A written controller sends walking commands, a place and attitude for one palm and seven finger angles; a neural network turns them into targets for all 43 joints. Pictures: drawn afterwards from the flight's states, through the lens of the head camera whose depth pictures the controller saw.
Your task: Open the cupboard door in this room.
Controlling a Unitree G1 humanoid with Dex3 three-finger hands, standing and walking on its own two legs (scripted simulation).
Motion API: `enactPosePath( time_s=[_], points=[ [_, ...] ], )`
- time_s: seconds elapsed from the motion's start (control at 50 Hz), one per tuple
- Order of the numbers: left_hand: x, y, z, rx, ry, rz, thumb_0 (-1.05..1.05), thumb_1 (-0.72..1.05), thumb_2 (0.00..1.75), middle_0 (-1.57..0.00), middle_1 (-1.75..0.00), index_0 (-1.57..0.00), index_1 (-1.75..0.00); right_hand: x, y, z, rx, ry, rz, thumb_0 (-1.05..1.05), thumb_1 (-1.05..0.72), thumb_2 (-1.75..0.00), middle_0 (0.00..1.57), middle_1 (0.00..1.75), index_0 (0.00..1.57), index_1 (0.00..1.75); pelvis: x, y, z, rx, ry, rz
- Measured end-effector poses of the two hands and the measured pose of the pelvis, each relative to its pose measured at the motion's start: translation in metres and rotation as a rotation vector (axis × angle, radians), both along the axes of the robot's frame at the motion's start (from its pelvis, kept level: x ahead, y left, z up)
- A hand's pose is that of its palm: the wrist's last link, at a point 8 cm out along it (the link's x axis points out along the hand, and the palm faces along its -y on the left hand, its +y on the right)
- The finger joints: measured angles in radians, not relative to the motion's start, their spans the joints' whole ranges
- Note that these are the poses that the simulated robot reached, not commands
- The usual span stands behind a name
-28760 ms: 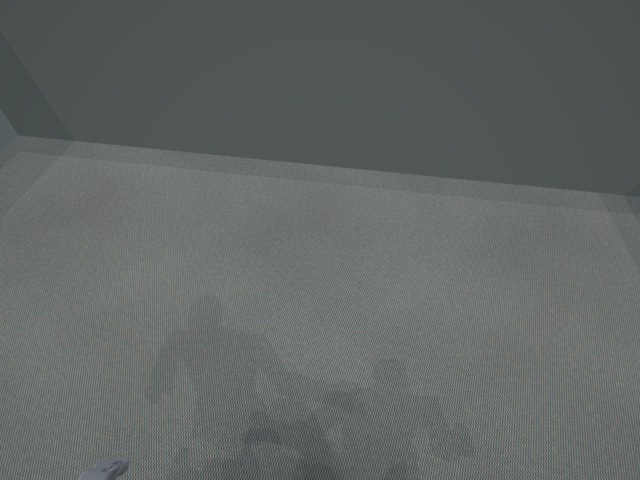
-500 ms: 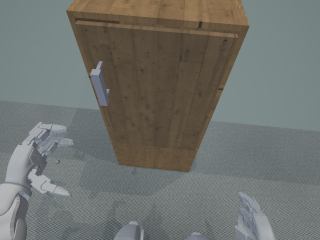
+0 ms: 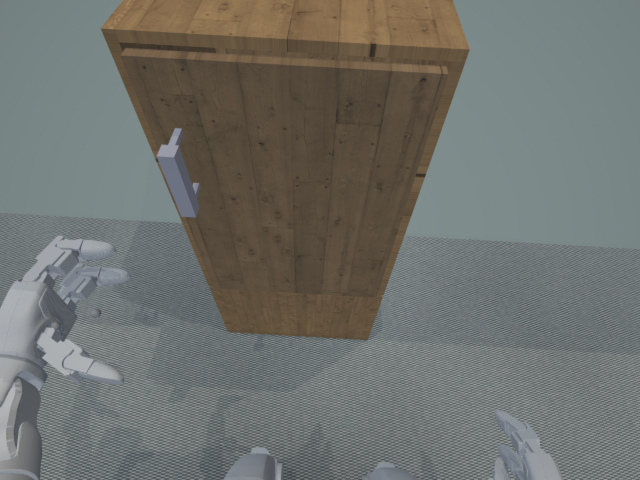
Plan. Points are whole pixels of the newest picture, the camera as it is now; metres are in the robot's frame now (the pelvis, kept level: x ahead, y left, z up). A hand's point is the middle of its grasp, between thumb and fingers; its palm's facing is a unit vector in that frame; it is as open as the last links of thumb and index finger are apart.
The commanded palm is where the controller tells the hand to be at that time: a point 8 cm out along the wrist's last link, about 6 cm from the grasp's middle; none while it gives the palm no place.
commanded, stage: raise the hand with hooked fingers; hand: left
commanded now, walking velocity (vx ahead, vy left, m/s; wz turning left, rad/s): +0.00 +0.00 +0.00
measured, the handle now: (183, 173) +0.53 +0.23 +0.04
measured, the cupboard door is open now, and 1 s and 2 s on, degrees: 0 0 0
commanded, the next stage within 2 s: move the hooked fingers beside the handle in 0.18 s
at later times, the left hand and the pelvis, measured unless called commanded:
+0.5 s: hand (95, 298) +0.30 +0.27 +0.06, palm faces +0.02 -1.00 -0.04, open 14.0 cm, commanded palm +0.29 +0.33 +0.06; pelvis +0.00 -0.01 +0.00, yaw +1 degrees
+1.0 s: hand (117, 249) +0.38 +0.28 +0.06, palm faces -0.01 -1.00 -0.03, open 14.0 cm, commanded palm +0.35 +0.32 +0.05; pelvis +0.00 +0.00 -0.01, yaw -1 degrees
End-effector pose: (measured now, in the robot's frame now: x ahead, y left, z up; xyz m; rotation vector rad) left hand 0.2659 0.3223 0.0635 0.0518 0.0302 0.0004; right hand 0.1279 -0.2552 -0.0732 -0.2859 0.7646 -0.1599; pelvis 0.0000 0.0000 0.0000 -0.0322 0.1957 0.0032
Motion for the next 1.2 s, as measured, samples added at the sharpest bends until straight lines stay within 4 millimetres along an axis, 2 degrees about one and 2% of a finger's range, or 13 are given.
enactPosePath(
  time_s=[0.32,0.46,0.72,0.96,1.2],
  points=[
    [-0.001,-0.003,0.004,0.007,-0.004,0.005,-0.02,-0.5,0.3,-0.3,-1.2,-0.3,-1.2,0.017,0.006,-0.002,0.026,-0.033,0.025,0.01,-0.9,-0.89,0.2,0.3,0.21,0.3,0.002,-0.005,0.0,0.004,-0.001,0.006],
    [0.009,0.004,0.003,-0.006,-0.008,0.025,-0.02,-0.5,0.3,-0.3,-1.2,-0.3,-1.2,0.017,0.001,-0.004,0.009,-0.016,0.028,0.01,-0.9,-0.89,0.2,0.3,0.21,0.3,0.001,-0.008,-0.002,0.005,0.006,0.009],
    [0.05,0.006,0.002,-0.015,-0.011,-0.017,-0.02,-0.5,0.3,-0.3,-1.2,-0.3,-1.2,-0.012,-0.011,-0.012,-0.018,0.077,-0.028,0.01,-0.9,-0.89,0.2,0.3,0.21,0.3,0.0,-0.006,-0.005,0.001,0.036,-0.002],
    [0.083,0.007,-0.004,-0.017,-0.006,-0.007,-0.02,-0.5,0.3,-0.3,-1.2,-0.3,-1.2,-0.041,-0.009,-0.022,-0.02,0.185,-0.07,0.01,-0.9,-0.89,0.2,0.3,0.21,0.3,-0.001,0.0,-0.008,-0.003,0.065,-0.012],
    [0.113,0.005,-0.005,-0.027,-0.003,-0.022,-0.02,-0.5,0.3,-0.3,-1.2,-0.3,-1.2,-0.054,-0.005,-0.026,-0.02,0.25,-0.096,0.01,-0.9,-0.89,0.2,0.3,0.21,0.3,0.0,0.006,-0.011,-0.007,0.088,-0.02]
  ],
)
